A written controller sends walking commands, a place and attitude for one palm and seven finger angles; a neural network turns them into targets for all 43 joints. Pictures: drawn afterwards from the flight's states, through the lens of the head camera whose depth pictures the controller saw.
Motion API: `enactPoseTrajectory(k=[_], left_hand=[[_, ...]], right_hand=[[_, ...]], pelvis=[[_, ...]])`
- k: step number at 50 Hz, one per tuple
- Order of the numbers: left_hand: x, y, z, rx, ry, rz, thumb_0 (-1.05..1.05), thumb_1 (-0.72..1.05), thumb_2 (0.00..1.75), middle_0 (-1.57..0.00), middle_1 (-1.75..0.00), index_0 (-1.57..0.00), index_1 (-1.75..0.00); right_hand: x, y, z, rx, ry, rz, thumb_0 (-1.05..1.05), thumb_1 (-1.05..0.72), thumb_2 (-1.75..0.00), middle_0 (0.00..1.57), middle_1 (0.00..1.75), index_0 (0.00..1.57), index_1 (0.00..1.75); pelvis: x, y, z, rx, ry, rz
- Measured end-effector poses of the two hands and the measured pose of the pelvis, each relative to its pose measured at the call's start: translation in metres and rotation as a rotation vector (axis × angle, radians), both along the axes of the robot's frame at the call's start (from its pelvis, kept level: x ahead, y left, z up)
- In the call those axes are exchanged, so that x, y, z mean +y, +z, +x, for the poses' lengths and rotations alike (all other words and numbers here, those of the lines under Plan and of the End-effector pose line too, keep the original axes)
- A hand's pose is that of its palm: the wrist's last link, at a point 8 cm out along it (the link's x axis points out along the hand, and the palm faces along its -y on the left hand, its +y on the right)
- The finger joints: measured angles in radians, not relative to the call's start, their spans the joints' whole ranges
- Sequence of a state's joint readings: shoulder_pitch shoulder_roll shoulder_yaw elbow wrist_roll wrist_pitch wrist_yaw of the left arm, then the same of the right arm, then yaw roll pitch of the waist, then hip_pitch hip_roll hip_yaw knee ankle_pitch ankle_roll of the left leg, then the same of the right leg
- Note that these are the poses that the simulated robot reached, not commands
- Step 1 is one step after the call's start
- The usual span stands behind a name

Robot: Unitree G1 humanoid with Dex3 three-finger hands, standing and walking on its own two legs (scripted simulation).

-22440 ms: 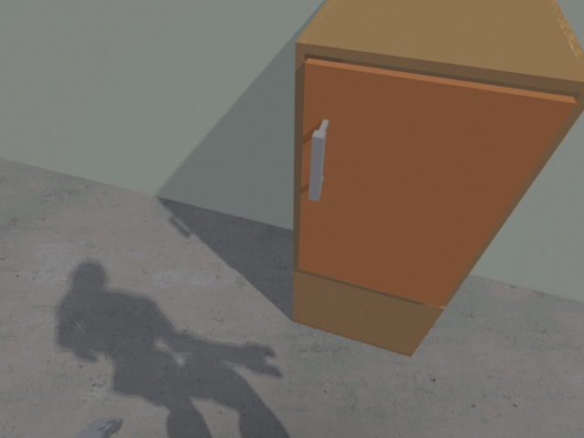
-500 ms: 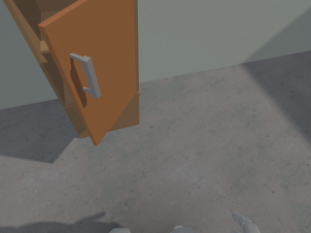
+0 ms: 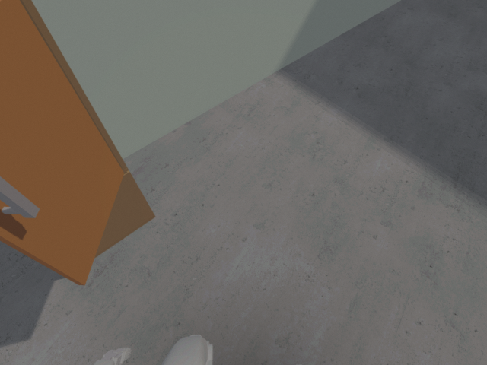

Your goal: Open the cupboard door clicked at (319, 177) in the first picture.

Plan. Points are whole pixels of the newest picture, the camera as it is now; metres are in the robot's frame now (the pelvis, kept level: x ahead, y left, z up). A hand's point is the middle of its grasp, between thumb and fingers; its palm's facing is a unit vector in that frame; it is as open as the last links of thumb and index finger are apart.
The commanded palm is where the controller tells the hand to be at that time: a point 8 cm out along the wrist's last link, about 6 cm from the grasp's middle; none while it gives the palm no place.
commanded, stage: walk to a spot facing it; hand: left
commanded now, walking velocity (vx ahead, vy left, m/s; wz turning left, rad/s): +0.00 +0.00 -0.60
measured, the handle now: out of the picture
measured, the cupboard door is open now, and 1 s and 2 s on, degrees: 46 46 46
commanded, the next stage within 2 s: turn to face it in 1.84 s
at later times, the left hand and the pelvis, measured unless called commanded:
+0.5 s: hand (166, 321) +0.20 +0.17 -0.16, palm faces -0.34 -0.92 -0.22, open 7.4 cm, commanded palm none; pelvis +0.05 +0.00 +0.00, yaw -19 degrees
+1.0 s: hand (212, 252) +0.36 +0.10 -0.19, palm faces -0.51 -0.84 -0.18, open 7.4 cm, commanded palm none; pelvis +0.23 -0.06 -0.01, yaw -35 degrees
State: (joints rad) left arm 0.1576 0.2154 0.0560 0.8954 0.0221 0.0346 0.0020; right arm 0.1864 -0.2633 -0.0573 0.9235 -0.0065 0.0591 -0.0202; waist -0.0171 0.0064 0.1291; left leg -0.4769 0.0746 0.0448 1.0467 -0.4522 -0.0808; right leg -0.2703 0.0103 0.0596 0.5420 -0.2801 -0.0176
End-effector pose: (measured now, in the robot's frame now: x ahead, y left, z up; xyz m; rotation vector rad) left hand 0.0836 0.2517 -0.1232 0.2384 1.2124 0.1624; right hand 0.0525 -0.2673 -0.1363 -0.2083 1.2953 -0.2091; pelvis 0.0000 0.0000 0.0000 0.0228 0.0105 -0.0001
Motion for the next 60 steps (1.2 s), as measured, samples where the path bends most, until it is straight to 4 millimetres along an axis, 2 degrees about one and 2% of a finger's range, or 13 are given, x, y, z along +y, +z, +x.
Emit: enactPoseTrajectory(k=[6,10,15,19,27,29,33,40,44,46,49,52,60], left_hand=[[0.002,-0.011,0.013,0.026,-0.055,-0.044,0.0,0.91,0.9,-0.2,-0.3,-0.2,-0.3],[0.013,-0.027,0.03,0.029,-0.076,-0.068,0.0,0.91,0.9,-0.2,-0.3,-0.2,-0.3],[0.017,-0.018,0.057,0.02,-0.13,-0.074,0.0,0.91,0.9,-0.2,-0.3,-0.2,-0.29],[0.006,-0.008,0.079,0.022,-0.196,-0.075,0.0,0.91,0.9,-0.2,-0.3,-0.2,-0.29],[-0.054,-0.005,0.15,-0.029,-0.391,-0.039,0.0,0.91,0.9,-0.19,-0.3,-0.2,-0.29],[-0.068,-0.004,0.162,-0.062,-0.397,-0.036,0.0,0.91,0.9,-0.2,-0.3,-0.2,-0.29],[-0.084,0.002,0.168,-0.041,-0.397,-0.031,0.0,0.91,0.9,-0.2,-0.3,-0.2,-0.29],[-0.092,-0.01,0.179,0.126,-0.433,-0.051,0.0,0.91,0.9,-0.2,-0.3,-0.2,-0.3],[-0.09,-0.029,0.208,0.182,-0.429,-0.061,0.0,0.91,0.9,-0.2,-0.3,-0.2,-0.3],[-0.09,-0.04,0.231,0.199,-0.443,-0.058,0.0,0.91,0.9,-0.2,-0.3,-0.2,-0.3],[-0.103,-0.038,0.277,0.174,-0.497,-0.051,0.01,0.91,0.9,-0.2,-0.3,-0.2,-0.29],[-0.13,-0.025,0.33,0.101,-0.55,-0.066,0.01,0.91,0.9,-0.2,-0.3,-0.2,-0.29],[-0.235,0.006,0.441,-0.037,-0.707,-0.098,0.0,0.92,0.9,-0.19,-0.3,-0.19,-0.29]], right_hand=[[0.016,0.011,0.022,-0.105,-0.045,-0.01,0.01,-0.91,-0.9,0.2,0.3,0.2,0.3],[0.03,0.01,0.022,-0.146,-0.061,-0.039,0.0,-0.91,-0.9,0.2,0.3,0.2,0.3],[0.043,0.02,-0.002,-0.095,-0.089,-0.033,0.0,-0.91,-0.9,0.2,0.3,0.2,0.3],[0.043,0.021,-0.026,-0.057,-0.158,-0.012,0.0,-0.9,-0.9,0.2,0.3,0.2,0.3],[0.016,-0.008,-0.086,0.036,-0.356,0.037,0.0,-0.9,-0.9,0.2,0.3,0.2,0.3],[0.007,-0.015,-0.093,0.087,-0.384,0.045,0.01,-0.91,-0.9,0.2,0.3,0.2,0.3],[-0.014,-0.006,-0.068,0.076,-0.413,0.036,0.01,-0.91,-0.9,0.2,0.3,0.2,0.3],[-0.043,0.016,0.033,-0.126,-0.434,-0.01,0.01,-0.91,-0.9,0.2,0.3,0.2,0.3],[-0.052,0.017,0.094,-0.212,-0.42,-0.049,0.01,-0.91,-0.9,0.2,0.3,0.2,0.3],[-0.053,0.013,0.113,-0.247,-0.425,-0.08,0.01,-0.91,-0.9,0.2,0.3,0.2,0.3],[-0.046,0.015,0.119,-0.23,-0.467,-0.074,0.0,-0.91,-0.9,0.2,0.3,0.2,0.3],[-0.032,0.017,0.11,-0.157,-0.523,-0.036,0.0,-0.91,-0.9,0.2,0.3,0.2,0.3],[0.0,0.009,0.072,0.066,-0.71,0.109,0.0,-0.91,-0.9,0.2,0.3,0.2,0.3]], pelvis=[[0.013,-0.001,0.008,0.006,-0.074,-0.01],[0.027,-0.011,0.015,0.016,-0.117,-0.038],[0.027,0.0,0.021,0.016,-0.182,-0.047],[0.022,0.006,0.03,0.029,-0.242,-0.05],[-0.013,-0.01,0.055,0.03,-0.358,-0.019],[-0.02,-0.013,0.063,0.019,-0.372,-0.028],[-0.031,-0.003,0.085,0.01,-0.408,-0.021],[-0.045,0.004,0.137,0.01,-0.49,-0.015],[-0.048,-0.008,0.182,0.004,-0.528,-0.033],[-0.049,-0.017,0.202,0.003,-0.557,-0.046],[-0.057,-0.013,0.223,-0.008,-0.598,-0.041],[-0.067,-0.003,0.242,-0.002,-0.62,-0.038],[-0.11,0.009,0.293,0.018,-0.692,-0.019]])
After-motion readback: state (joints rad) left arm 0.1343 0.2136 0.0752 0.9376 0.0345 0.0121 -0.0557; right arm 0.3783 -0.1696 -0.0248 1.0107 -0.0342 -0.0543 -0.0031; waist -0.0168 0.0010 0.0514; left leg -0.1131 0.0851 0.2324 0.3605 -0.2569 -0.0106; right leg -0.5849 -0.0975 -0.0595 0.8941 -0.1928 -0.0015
